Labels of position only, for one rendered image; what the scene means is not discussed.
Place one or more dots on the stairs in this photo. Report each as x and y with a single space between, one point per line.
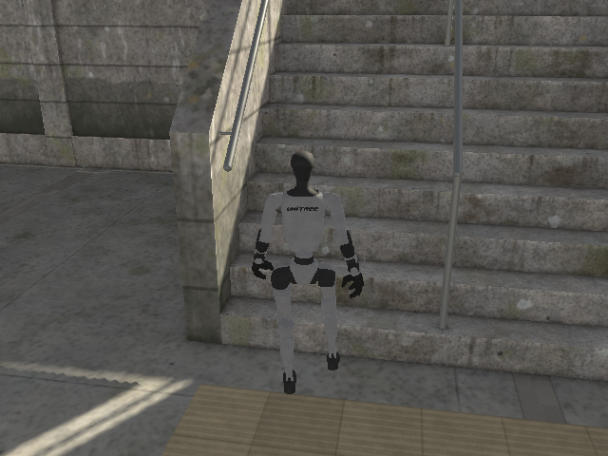
367 87

